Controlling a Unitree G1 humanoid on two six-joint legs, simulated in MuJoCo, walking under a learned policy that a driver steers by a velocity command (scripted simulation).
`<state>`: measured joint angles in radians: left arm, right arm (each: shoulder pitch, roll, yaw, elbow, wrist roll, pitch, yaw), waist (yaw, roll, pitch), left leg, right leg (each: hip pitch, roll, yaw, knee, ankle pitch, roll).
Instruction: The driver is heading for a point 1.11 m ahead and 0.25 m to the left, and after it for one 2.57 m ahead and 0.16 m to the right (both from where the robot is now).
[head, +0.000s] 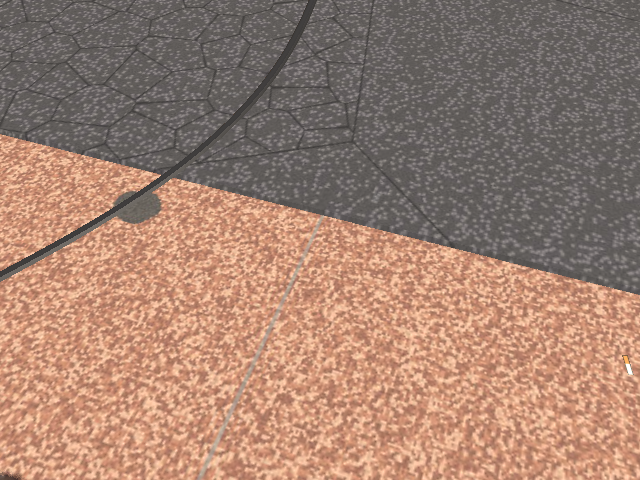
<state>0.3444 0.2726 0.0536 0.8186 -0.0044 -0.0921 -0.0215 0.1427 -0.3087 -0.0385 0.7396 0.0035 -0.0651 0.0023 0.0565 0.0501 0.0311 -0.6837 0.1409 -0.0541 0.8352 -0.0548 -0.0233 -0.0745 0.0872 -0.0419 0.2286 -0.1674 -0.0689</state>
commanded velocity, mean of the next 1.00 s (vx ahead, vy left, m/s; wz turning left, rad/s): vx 0.50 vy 0.00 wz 0.00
